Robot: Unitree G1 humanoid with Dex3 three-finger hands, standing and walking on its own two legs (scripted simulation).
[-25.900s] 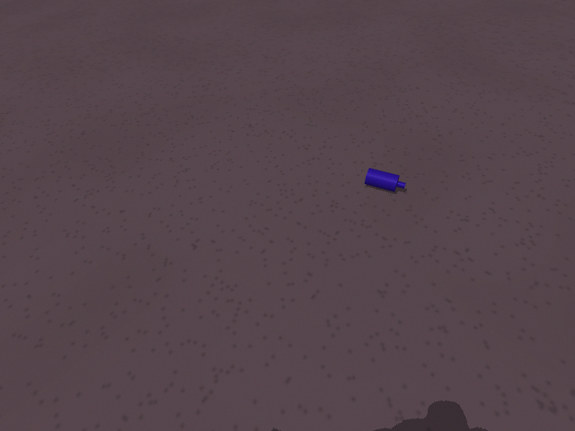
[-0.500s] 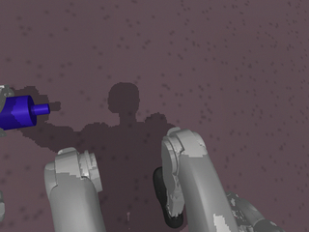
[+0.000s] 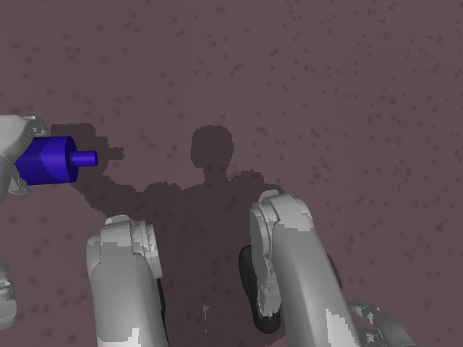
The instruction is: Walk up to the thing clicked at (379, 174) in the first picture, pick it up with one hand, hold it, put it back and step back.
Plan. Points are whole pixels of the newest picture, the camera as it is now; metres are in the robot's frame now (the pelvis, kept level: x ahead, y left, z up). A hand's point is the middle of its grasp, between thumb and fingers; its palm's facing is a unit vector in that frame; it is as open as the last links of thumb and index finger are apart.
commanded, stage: lift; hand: left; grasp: from above
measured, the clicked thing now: (37, 161) +0.44 +0.31 -0.18
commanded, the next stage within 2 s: hold in 1.68 s
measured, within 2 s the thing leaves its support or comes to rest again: neither
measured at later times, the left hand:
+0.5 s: hand out of the picture +0.38 +0.33 -0.04, palm faces -0.49 -0.09 -0.87, open 10.9 cm
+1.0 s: hand out of the picture +0.32 +0.30 +0.18, palm faces -0.48 -0.12 -0.87, open 10.9 cm
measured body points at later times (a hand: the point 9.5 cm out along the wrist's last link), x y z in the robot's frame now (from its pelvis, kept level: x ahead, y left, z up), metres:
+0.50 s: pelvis +0.00 +0.00 +0.08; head +0.20 +0.07 +0.48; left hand +0.40 +0.33 +0.01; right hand +0.12 -0.27 -0.04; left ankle +0.08 +0.13 -0.30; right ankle +0.11 -0.13 -0.30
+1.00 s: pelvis +0.02 +0.00 +0.26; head +0.13 +0.03 +0.69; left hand +0.34 +0.30 +0.23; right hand +0.16 -0.25 +0.14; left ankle +0.08 +0.13 -0.30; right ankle +0.11 -0.13 -0.30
